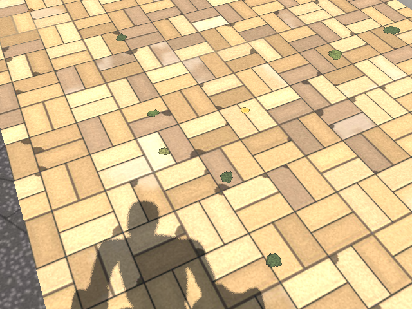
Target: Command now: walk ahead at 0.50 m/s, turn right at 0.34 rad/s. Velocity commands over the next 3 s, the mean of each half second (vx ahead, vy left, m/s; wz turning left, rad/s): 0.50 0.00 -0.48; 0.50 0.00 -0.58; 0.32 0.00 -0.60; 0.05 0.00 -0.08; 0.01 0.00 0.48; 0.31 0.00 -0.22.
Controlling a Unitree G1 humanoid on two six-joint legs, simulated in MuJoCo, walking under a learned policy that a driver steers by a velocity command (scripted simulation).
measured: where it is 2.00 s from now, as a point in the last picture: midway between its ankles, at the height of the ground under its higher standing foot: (300, 224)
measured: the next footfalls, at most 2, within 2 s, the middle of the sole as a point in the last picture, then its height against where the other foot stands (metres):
right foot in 0.32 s outside the picture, level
left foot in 0.82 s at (224, 256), level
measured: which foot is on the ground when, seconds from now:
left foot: down 0.00-0.32, up 0.34-0.80, down 0.82-1.00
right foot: up 0.00-0.30, down 0.32-0.82, up 0.84-1.00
